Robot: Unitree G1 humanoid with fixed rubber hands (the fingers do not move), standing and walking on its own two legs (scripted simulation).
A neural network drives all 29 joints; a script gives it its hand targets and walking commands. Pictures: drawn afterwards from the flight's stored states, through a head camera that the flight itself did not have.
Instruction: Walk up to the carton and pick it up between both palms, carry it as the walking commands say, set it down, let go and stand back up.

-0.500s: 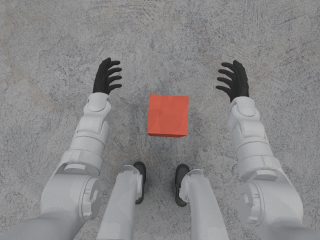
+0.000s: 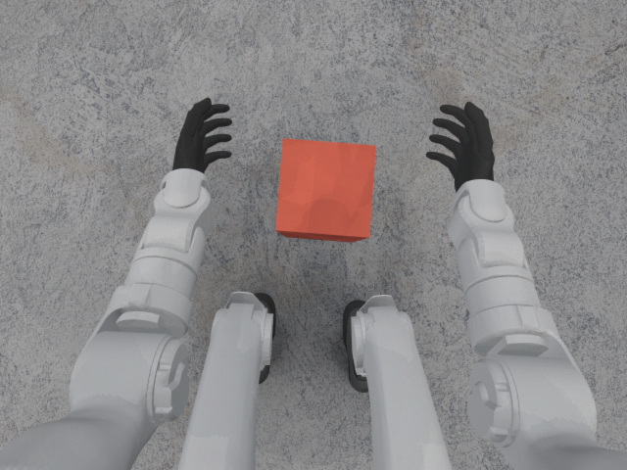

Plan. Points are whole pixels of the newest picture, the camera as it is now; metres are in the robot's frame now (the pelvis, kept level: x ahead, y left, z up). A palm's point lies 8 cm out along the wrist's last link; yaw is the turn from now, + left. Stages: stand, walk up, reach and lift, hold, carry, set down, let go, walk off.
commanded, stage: reach and lift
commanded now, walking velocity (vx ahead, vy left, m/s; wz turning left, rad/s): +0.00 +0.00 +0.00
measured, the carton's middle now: (323, 199) +0.46 -0.02 -0.43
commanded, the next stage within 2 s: none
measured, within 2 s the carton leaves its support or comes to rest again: neither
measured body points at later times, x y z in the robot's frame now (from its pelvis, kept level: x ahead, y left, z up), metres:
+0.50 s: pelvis -0.01 +0.02 -0.11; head +0.33 +0.02 +0.19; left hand +0.48 +0.15 -0.29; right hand +0.46 -0.17 -0.28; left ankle +0.12 +0.13 -0.52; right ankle +0.10 -0.11 -0.52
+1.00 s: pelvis -0.02 +0.01 -0.18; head +0.33 +0.00 +0.10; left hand +0.50 +0.15 -0.36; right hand +0.46 -0.18 -0.37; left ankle +0.11 +0.13 -0.52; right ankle +0.10 -0.11 -0.52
